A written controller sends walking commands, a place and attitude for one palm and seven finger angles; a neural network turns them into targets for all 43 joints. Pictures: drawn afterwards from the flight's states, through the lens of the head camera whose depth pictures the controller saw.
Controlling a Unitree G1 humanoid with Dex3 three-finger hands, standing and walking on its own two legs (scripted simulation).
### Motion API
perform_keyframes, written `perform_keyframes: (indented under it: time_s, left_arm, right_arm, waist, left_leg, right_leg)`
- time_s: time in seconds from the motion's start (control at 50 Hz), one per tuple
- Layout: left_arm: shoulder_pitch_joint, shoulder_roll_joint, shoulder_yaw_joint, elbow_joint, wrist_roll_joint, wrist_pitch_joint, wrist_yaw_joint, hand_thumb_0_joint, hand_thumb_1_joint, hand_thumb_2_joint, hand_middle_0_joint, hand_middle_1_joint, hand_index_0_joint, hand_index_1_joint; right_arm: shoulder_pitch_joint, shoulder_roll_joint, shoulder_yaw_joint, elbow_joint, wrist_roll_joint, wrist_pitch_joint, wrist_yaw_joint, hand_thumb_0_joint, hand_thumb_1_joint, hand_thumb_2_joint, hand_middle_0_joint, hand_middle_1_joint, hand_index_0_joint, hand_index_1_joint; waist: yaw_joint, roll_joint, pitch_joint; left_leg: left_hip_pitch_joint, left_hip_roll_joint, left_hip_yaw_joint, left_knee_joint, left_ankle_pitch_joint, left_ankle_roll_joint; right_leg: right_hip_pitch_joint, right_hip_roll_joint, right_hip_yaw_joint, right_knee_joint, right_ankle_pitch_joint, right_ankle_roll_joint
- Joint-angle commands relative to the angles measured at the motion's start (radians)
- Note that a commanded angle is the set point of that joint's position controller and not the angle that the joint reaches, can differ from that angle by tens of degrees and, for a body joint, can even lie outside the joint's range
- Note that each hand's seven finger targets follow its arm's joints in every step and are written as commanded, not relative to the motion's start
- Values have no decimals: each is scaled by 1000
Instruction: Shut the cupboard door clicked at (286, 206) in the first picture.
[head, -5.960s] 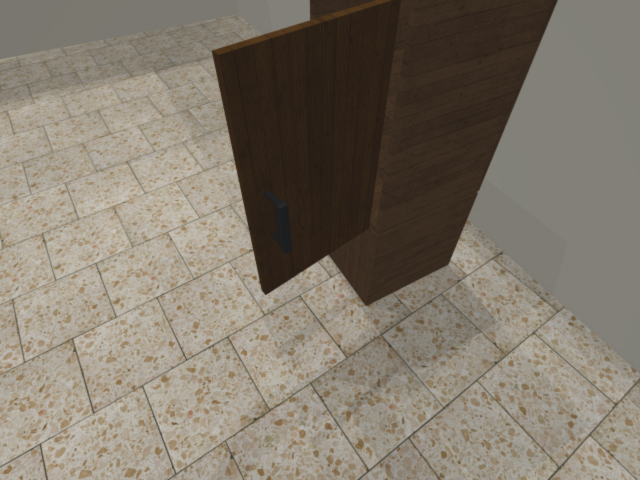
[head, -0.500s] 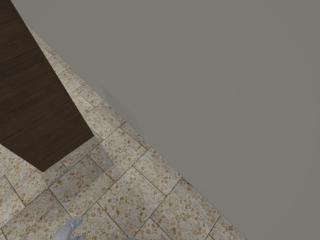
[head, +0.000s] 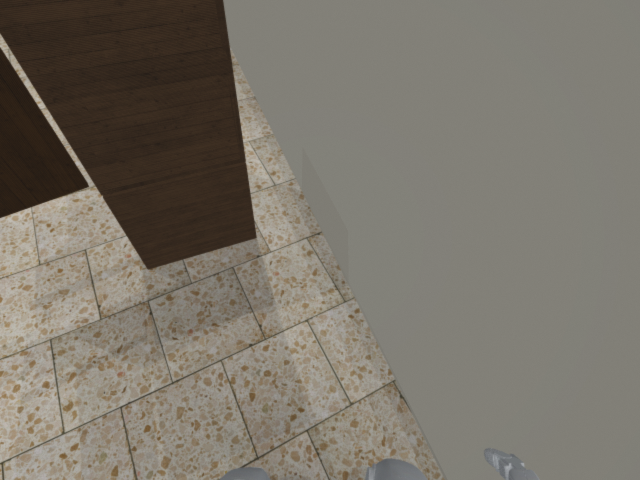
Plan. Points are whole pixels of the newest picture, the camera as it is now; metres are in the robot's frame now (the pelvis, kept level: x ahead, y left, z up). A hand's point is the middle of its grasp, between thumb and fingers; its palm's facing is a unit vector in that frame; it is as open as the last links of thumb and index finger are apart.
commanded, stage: turn to face it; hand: left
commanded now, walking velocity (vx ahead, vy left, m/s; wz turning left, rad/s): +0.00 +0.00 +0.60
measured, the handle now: out of the picture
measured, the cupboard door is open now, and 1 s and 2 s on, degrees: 100 100 100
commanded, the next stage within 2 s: take the last steps up to it in 0.92 s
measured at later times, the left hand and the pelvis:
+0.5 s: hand out of the picture +0.05 +0.13 -0.14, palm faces +0.29 -0.92 -0.25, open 7.4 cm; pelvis +0.03 -0.07 +0.01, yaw +19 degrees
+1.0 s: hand out of the picture +0.01 +0.15 -0.15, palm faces +0.49 -0.83 -0.27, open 7.4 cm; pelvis +0.05 -0.07 +0.01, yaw +29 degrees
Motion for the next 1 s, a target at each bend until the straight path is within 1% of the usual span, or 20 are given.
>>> perform_keyframes:
  time_s: [0.0, 0.14, 0.2, 0.22, 0.24, 0.26, 0.28, 0.32, 0.36, 0.52, 0.58, 0.6, 0.62, 0.64, 0.66, 0.7, 0.74, 0.78, 0.9, 0.98]
  left_arm:
    - [-35, 69, 18, -99, 2, -31, -9, 0, 900, 900, -200, -300, -200, -300]
    - [-58, 58, 9, -129, -4, -37, -10, 0, 900, 900, -200, -300, -200, -300]
    - [35, 66, 13, -113, -8, -53, -7, 0, 900, 900, -200, -300, -200, -300]
    - [89, 110, 24, -103, -2, -66, -1, 0, 900, 900, -200, -300, -200, -300]
    - [132, 207, 44, -99, 16, -78, 10, 0, 900, 900, -200, -300, -200, -300]
    - [108, 235, 33, -110, 13, -73, 12, 0, 900, 900, -200, -300, -200, -300]
    - [64, 184, 28, -117, 8, -77, 18, 0, 900, 900, -200, -300, -200, -300]
    - [-46, 112, 11, -139, 3, -71, 20, 0, 900, 900, -200, -300, -200, -300]
    - [-30, 90, 4, -140, 3, -81, 19, 0, 900, 900, -200, -300, -200, -300]
    - [97, 133, 29, -75, 15, -79, 19, 0, 900, 900, -200, -300, -200, -300]
    - [83, 153, 36, -65, 9, -78, 13, 0, 900, 900, -200, -300, -200, -300]
    - [64, 154, 37, -63, 2, -77, 10, 0, 900, 900, -200, -300, -200, -300]
    - [46, 125, 32, -75, -4, -73, 5, 0, 900, 900, -200, -300, -200, -300]
    - [17, 50, 9, -117, -11, -66, -2, 0, 900, 900, -200, -300, -200, -300]
    - [-34, 69, 1, -130, 1, -46, 9, 0, 900, 900, -200, -300, -200, -300]
    - [-51, 64, 7, -91, -3, -38, 7, 0, 900, 900, -200, -300, -200, -300]
    - [-11, 56, 7, -52, 1, -34, -5, 0, 900, 900, -200, -300, -200, -300]
    - [14, 47, 3, -36, -1, -33, -6, 0, 900, 900, -200, -300, -200, -300]
    - [-18, 23, -8, -48, -4, -35, -7, 0, 900, 900, -200, -300, -200, -300]
    - [69, 26, -5, -21, -6, -54, -4, 0, 900, 900, -200, -300, -200, -300]
  right_arm:
    - [51, -209, -42, -37, -1, -18, -25, 0, -900, -900, 200, 300, 200, 300]
    - [46, -218, -56, -30, -6, -6, -14, 0, -900, -900, 200, 300, 200, 300]
    - [0, -214, -64, -47, 1, 2, -14, 0, -900, -900, 200, 300, 200, 300]
    - [-9, -183, -62, -58, 9, 3, -11, 0, -900, -900, 200, 300, 200, 300]
    - [12, -106, -52, -77, 17, 1, -5, 0, -900, -900, 200, 300, 200, 300]
    - [3, -119, -54, -88, 9, 4, -3, 0, -900, -900, 200, 300, 200, 300]
    - [-2, -131, -60, -69, 4, 17, -3, 0, -900, -900, 200, 300, 200, 300]
    - [32, -120, -58, -31, 3, 29, 9, 0, -900, -900, 200, 300, 200, 300]
    - [25, -96, -43, -20, 5, 30, 17, 0, -900, -900, 200, 300, 200, 300]
    - [-63, -50, -14, -35, 12, 16, 18, 0, -900, -900, 200, 300, 200, 300]
    - [-8, -65, -14, -24, 10, 4, 12, 0, -900, -900, 200, 300, 200, 300]
    - [43, -88, -18, -11, 6, -1, 10, 0, -900, -900, 200, 300, 200, 300]
    - [111, -155, -34, 2, 0, -10, 9, 0, -900, -900, 200, 300, 200, 300]
    - [180, -269, -62, 11, -9, -13, 0, 0, -900, -900, 200, 300, 200, 300]
    - [203, -274, -57, 28, -1, -4, -10, 0, -900, -900, 200, 300, 200, 300]
    - [110, -220, -43, 3, -4, -9, -33, 0, -900, -900, 200, 300, 200, 300]
    - [58, -178, -25, -7, -4, -18, -39, 0, -900, -900, 200, 300, 200, 300]
    - [61, -168, -19, 1, 0, -25, -39, 0, -900, -900, 200, 300, 200, 300]
    - [78, -175, -25, 21, -6, -16, -33, 0, -900, -900, 200, 300, 200, 300]
    - [38, -164, -30, 25, 1, -8, -29, 0, -900, -900, 200, 300, 200, 300]
  waist:
    - [-17, 192, -148]
    - [-21, 227, -148]
    - [27, 217, -165]
    - [55, 113, -180]
    - [66, -197, -209]
    - [58, -233, -184]
    - [36, -208, -157]
    - [-23, -176, -110]
    - [-23, -161, -115]
    - [43, -156, -151]
    - [13, -120, -175]
    - [-24, -106, -192]
    - [-63, 58, -243]
    - [-99, 370, -244]
    - [-103, 274, -237]
    - [-65, 282, -173]
    - [-21, 186, -157]
    - [-9, 176, -170]
    - [-24, 195, -154]
    - [20, 198, -166]
  left_leg:
    - [156, 240, -256, -271, 497, 120]
    - [89, 204, -310, -247, 388, 112]
    - [-14, 168, -340, -158, 354, 77]
    - [-105, 107, -304, -65, 224, 27]
    - [-288, -49, -131, 191, -136, -63]
    - [-280, -54, -122, 446, -332, -72]
    - [-269, -16, -164, 593, -271, -69]
    - [-274, 30, -134, 678, -128, -89]
    - [-267, 32, -91, 608, -85, -105]
    - [-146, 17, 16, 169, -142, -88]
    - [11, -7, 49, -29, -22, -66]
    - [124, -1, 48, -147, 80, -52]
    - [305, 114, -77, -222, 312, -6]
    - [417, 397, -440, -239, 759, 157]
    - [334, 437, -412, -240, 738, 216]
    - [234, 348, -340, -255, 632, 189]
    - [207, 283, -250, -262, 639, 150]
    - [236, 264, -210, -258, 688, 141]
    - [185, 242, -218, -252, 586, 132]
    - [100, 195, -230, -181, 450, 82]
  right_leg:
    - [-104, 7, 71, 31, 114, 17]
    - [55, 80, 33, -296, 101, 11]
    - [261, 110, 11, -552, 242, 1]
    - [394, 47, 69, -705, 321, -10]
    - [515, -248, 368, -823, 415, -102]
    - [378, -397, 425, -821, 529, -206]
    - [291, -347, 399, -815, 510, -223]
    - [259, -240, 196, -780, 559, -187]
    - [309, -194, 73, -748, 731, -162]
    - [451, -242, -4, -667, 916, -186]
    - [391, -236, -41, -585, 900, -152]
    - [327, -221, -74, -507, 854, -117]
    - [179, -166, -118, -335, 652, -63]
    - [-101, -16, -113, -105, -73, 5]
    - [-98, -6, 23, -24, -156, -10]
    - [-120, -6, 80, 38, -37, -8]
    - [-88, 7, 77, 35, 64, -4]
    - [-73, 15, 67, -11, 94, 1]
    - [51, 63, 20, -268, 78, -7]
    - [245, 94, -9, -571, 263, -21]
